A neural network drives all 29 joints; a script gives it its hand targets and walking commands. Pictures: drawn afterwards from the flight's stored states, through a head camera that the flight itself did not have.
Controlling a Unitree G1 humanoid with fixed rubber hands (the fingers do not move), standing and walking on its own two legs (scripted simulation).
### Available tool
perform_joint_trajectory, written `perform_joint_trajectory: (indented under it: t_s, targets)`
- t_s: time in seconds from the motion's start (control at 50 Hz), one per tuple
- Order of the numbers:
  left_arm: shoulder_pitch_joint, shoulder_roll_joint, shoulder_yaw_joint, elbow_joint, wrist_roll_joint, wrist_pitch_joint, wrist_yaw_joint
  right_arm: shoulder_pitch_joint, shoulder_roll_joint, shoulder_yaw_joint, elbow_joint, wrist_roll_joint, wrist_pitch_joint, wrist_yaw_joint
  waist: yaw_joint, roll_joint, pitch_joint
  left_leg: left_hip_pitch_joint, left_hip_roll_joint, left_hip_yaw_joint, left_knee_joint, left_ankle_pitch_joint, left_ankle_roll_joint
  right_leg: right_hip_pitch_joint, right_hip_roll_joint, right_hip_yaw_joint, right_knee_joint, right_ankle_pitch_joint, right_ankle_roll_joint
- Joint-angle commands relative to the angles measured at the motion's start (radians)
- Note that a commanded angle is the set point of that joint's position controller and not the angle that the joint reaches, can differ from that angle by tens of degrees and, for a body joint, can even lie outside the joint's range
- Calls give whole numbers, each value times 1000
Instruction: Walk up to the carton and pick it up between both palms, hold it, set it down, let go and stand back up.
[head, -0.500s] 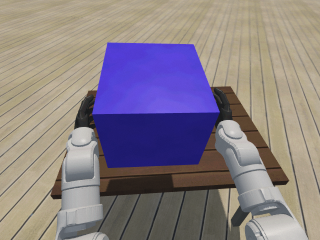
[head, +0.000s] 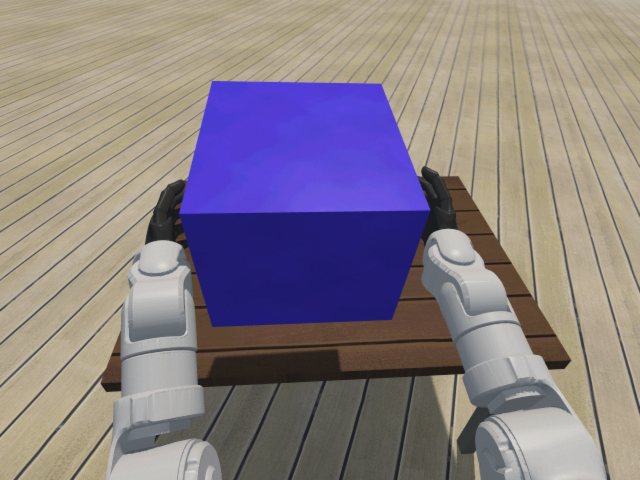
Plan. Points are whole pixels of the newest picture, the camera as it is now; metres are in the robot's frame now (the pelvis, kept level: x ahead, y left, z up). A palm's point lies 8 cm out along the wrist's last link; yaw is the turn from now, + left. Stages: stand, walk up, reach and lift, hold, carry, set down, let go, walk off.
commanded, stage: hold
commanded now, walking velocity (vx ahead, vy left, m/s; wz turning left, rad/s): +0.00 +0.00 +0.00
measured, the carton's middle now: (301, 199) +0.45 +0.01 +0.15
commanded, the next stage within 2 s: none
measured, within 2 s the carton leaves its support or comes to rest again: neither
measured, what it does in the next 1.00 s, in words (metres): stands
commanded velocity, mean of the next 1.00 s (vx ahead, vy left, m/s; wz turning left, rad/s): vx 0.00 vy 0.00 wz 0.00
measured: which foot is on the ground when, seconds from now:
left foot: down 0.00-1.00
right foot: down 0.00-1.00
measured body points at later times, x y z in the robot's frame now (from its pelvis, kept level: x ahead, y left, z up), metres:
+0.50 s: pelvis +0.01 +0.01 +0.00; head -0.03 +0.03 +0.45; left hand +0.37 +0.18 +0.16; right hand +0.37 -0.16 +0.16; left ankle +0.05 +0.13 -0.75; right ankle +0.00 -0.11 -0.75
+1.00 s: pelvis +0.00 +0.00 +0.00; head -0.03 +0.02 +0.45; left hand +0.37 +0.18 +0.16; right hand +0.37 -0.16 +0.16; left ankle +0.05 +0.13 -0.75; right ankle +0.00 -0.11 -0.75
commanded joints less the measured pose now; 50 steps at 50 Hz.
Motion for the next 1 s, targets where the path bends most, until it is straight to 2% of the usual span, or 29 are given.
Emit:
perform_joint_trajectory:
  t_s: [0.0, 0.42, 0.98]
  targets:
    - [-748, -489, -477, -198, -200, -92, -206, -807, 481, 377, -331, 66, -104, 170, -11, 90, -487, 239, -64, 49, 9, 183, -21, -30, 44, -30, -47, 130, 38]
    - [-698, -491, -522, -278, -206, -83, -185, -756, 453, 398, -362, 84, -115, 181, -15, 101, -485, 280, -56, 40, 30, 273, -36, -23, 53, -32, -42, 174, 33]
    - [-718, -469, -491, -256, -194, -96, -204, -748, 477, 407, -346, 69, -118, 170, -12, 79, -474, 253, -65, 47, 14, 232, -17, 10, 42, -25, -38, 203, 44]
